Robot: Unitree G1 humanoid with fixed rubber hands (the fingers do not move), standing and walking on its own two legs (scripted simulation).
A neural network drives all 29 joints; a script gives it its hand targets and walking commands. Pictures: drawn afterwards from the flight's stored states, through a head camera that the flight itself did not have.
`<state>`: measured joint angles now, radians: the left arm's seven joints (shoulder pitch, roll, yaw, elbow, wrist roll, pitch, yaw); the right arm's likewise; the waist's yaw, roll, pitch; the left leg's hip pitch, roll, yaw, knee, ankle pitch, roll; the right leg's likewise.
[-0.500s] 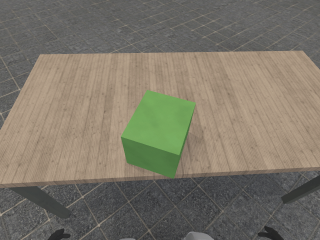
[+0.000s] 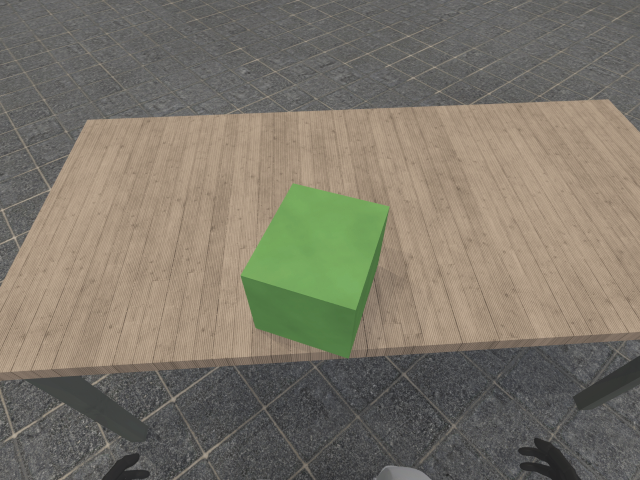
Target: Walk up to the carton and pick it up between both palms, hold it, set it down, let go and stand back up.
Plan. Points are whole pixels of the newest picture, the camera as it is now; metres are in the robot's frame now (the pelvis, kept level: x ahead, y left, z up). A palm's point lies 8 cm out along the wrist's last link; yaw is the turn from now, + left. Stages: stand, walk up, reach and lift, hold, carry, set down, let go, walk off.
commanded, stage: reach and lift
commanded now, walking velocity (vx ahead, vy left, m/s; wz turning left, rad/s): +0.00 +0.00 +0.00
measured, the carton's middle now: (320, 269) +0.43 +0.02 -0.05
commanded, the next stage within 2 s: none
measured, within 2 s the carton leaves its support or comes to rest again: neither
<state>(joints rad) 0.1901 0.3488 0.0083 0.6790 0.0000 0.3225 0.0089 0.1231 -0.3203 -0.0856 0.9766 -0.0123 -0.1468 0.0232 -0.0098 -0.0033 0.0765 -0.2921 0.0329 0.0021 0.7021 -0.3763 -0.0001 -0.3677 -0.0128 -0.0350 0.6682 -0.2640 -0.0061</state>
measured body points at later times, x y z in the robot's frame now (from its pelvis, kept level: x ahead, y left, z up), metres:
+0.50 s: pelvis +0.03 +0.02 +0.00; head +0.06 +0.03 +0.45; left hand +0.20 +0.28 -0.08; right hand +0.15 -0.22 -0.08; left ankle +0.00 +0.13 -0.72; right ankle +0.06 -0.12 -0.72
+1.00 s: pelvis +0.04 +0.05 +0.01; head +0.05 +0.08 +0.46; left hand +0.21 +0.29 -0.07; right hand +0.17 -0.17 -0.04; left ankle +0.00 +0.13 -0.72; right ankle +0.06 -0.12 -0.72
